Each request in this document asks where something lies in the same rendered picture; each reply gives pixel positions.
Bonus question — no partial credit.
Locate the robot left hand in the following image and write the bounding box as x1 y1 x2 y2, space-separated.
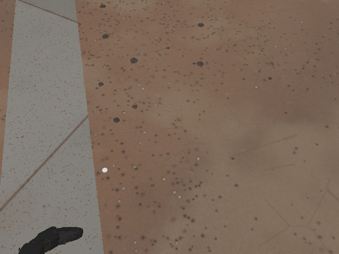
18 226 83 254

